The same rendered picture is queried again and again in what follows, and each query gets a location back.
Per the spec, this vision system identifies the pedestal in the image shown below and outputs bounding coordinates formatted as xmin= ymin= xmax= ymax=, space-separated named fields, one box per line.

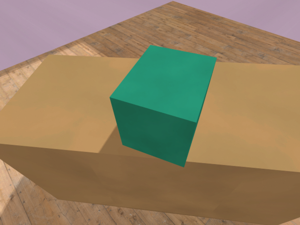
xmin=0 ymin=54 xmax=300 ymax=225

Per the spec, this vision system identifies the carton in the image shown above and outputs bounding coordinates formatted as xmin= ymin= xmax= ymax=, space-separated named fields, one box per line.
xmin=110 ymin=45 xmax=217 ymax=167

